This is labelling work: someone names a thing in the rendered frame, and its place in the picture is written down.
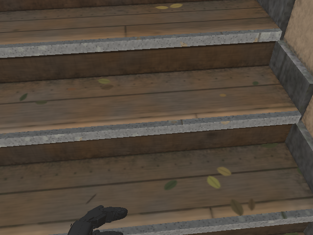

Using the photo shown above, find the robot left hand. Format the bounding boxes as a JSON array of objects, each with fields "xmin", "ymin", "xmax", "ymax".
[{"xmin": 67, "ymin": 205, "xmax": 128, "ymax": 235}]

